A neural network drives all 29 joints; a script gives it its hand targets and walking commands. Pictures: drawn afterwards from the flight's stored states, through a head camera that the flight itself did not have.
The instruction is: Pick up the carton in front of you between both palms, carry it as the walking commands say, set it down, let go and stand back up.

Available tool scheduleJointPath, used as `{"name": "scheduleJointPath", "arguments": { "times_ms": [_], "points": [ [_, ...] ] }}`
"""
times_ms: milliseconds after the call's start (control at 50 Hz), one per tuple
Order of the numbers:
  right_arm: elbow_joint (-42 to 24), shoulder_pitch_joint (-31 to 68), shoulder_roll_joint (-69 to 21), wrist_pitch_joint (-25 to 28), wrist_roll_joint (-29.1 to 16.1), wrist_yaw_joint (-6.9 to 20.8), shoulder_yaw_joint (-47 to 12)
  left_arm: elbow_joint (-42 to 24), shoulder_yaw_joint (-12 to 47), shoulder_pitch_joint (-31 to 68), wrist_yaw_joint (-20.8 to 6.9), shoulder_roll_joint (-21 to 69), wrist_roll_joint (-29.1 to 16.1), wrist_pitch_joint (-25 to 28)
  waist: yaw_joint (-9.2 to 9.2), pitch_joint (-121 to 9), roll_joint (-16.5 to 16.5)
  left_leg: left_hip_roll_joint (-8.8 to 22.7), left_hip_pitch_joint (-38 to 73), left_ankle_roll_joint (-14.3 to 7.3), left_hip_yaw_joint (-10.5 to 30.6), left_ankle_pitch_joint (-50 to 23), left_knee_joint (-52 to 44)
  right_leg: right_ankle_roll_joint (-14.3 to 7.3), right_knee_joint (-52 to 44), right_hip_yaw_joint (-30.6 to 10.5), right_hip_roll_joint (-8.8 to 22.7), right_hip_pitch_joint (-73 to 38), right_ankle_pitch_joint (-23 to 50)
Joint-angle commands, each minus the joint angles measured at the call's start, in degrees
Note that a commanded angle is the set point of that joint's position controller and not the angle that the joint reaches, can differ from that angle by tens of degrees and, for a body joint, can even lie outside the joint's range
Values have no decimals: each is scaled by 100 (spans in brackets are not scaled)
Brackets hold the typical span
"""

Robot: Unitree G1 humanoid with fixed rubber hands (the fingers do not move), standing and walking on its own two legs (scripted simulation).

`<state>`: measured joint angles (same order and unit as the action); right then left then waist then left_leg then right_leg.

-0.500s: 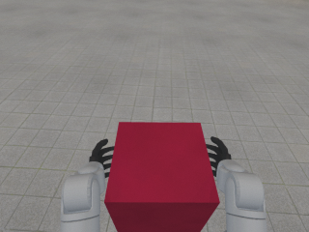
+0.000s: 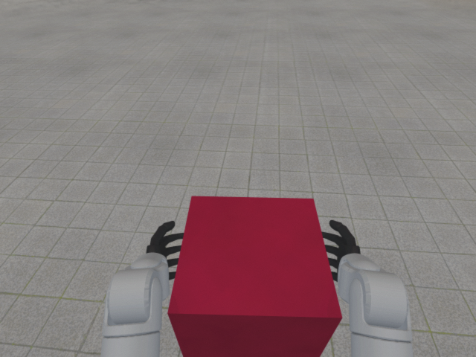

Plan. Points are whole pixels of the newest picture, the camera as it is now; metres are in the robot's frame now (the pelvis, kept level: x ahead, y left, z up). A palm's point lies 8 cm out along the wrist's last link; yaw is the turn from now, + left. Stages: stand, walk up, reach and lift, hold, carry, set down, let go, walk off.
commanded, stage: carry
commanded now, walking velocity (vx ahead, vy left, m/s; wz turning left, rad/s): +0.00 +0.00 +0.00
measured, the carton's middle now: (250, 288) +0.26 +0.00 +0.01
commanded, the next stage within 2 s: hold in 1.30 s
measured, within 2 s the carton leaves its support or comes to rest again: neither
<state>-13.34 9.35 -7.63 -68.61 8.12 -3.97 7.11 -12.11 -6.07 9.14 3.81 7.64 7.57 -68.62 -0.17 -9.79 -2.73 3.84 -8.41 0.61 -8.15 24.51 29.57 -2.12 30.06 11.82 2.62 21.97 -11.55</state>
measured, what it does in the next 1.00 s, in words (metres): stands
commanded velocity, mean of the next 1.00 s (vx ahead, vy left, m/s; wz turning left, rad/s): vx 0.00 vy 0.00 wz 0.00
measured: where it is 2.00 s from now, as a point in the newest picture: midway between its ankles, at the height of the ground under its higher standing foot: outside the picture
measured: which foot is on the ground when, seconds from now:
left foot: down 0.00-1.00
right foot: down 0.00-1.00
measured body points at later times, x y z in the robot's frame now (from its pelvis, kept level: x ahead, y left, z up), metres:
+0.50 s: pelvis -0.01 +0.00 +0.00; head -0.05 +0.00 +0.45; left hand +0.27 +0.16 +0.03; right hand +0.28 -0.14 +0.03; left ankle -0.10 +0.10 -0.73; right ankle +0.04 -0.10 -0.73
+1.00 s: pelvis -0.04 +0.01 +0.00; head -0.07 +0.01 +0.45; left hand +0.25 +0.17 +0.03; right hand +0.26 -0.13 +0.03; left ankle -0.10 +0.10 -0.73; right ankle +0.04 -0.10 -0.73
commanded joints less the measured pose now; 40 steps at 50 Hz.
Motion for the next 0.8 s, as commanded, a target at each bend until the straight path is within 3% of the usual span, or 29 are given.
{"name": "scheduleJointPath", "arguments": {
  "times_ms": [0, 60, 220, 420, 560, 640, 780],
  "points": [
    [-62, 2427, -5341, 203, -2264, 1469, -4246, -244, 3984, 2442, -1426, 5327, -2165, 290, 22, -1488, 423, 465, -117, 104, 267, -2990, -5, -135, 226, -805, 841, -1710, 4081],
    [-10, 2323, -5348, 524, -2129, 1466, -4228, -327, 4092, 2525, -1435, 5313, -2126, 603, 17, -1528, 316, 450, -47, 99, 258, -3148, 38, -146, 325, -778, 801, -1661, 4061],
    [284, 1856, -4852, 1214, -1628, 1385, -3850, -117, 3885, 2229, -1399, 4808, -1753, 1263, 5, -1315, 142, 541, 17, -16, 323, -3470, 21, -94, 402, -674, 685, -1325, 3083],
    [1532, 2249, -4354, 2311, -801, 1325, -2775, 1182, 2706, 2458, -1297, 4224, -819, 2356, -5, -742, 237, 507, -461, -117, 438, -2070, -333, -17, 31, -738, 725, -1190, 1885],
    [2615, 2932, -4872, 3167, -481, 1461, -2296, 2237, 2204, 3190, -1432, 4752, -464, 3205, 11, -699, 233, 482, -637, -170, 514, -1250, -549, 39, -217, -782, 734, -1183, 1183],
    [2679, 3002, -5212, 3267, -529, 1546, -2426, 2285, 2369, 3276, -1520, 5110, -523, 3297, 16, -830, 223, 487, -571, -191, 536, -1277, -540, 52, -241, -761, 728, -1220, 1175],
    [2236, 2628, -5160, 2866, -724, 1543, -2718, 1857, 2698, 2930, -1533, 5084, -758, 2895, 15, -906, 238, 481, -537, -217, 538, -1514, -454, 67, -216, -726, 737, -1174, 1365]
  ]
}}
